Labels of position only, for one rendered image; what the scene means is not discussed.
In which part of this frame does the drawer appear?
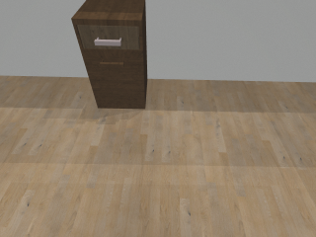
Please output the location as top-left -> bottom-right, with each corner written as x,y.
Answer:
77,25 -> 140,50

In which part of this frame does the handle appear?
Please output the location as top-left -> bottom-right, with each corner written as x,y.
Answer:
100,62 -> 124,68
94,38 -> 121,46

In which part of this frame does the cabinet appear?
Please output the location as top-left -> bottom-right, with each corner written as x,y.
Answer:
71,0 -> 148,110

